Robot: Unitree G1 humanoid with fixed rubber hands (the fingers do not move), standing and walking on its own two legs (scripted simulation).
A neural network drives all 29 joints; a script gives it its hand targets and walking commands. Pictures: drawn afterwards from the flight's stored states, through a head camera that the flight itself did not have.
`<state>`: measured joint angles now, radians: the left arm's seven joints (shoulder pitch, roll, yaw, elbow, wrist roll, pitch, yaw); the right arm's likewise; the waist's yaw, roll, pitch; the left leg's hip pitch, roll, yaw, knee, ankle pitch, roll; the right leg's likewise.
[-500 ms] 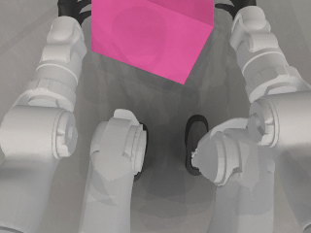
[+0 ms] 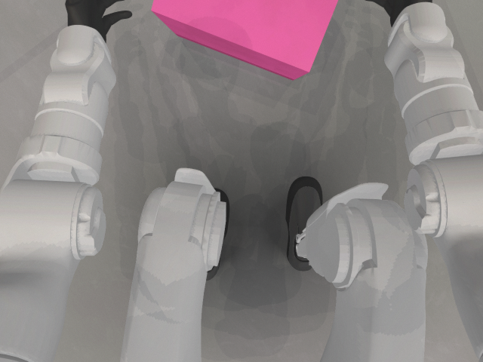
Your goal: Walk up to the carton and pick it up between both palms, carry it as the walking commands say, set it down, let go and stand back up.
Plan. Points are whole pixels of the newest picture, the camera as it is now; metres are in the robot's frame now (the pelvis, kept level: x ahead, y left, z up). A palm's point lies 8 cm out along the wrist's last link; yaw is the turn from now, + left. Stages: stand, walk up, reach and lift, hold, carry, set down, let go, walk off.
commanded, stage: set down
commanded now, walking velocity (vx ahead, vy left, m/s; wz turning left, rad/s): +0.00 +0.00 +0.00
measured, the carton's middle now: (249, 5) +0.57 +0.03 -0.28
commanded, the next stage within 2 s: let go in 1.36 s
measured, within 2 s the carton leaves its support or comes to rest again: neither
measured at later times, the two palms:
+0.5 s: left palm out of the picture +0.51 +0.24 -0.01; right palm out of the picture +0.55 -0.18 -0.02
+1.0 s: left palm out of the picture +0.51 +0.24 +0.15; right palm out of the picture +0.55 -0.19 +0.14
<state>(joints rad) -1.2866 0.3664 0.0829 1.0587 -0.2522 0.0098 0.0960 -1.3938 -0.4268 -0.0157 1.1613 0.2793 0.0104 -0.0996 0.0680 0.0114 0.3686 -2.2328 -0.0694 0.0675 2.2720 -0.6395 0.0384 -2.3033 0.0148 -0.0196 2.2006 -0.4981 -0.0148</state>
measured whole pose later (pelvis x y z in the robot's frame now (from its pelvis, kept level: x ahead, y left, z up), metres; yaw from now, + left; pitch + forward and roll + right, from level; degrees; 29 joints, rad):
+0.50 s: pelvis +0.01 +0.00 +0.09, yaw +0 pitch +42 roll +0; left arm -1.12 0.33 0.20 0.85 -0.18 0.14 0.05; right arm -1.23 -0.38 -0.16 0.96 0.16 0.15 -0.06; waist 0.07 0.00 0.07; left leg -2.09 -0.08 0.04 1.97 -0.61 0.03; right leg -2.15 0.03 -0.01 1.91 -0.49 -0.01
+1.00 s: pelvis +0.03 -0.01 +0.22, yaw -1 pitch +44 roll +1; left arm -1.00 0.32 0.30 0.80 -0.11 0.17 -0.05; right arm -1.11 -0.32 -0.22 0.87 0.05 0.21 -0.02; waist 0.07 -0.02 -0.06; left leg -1.73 -0.07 0.00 1.45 -0.48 0.01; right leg -1.79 0.04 0.01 1.40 -0.38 -0.02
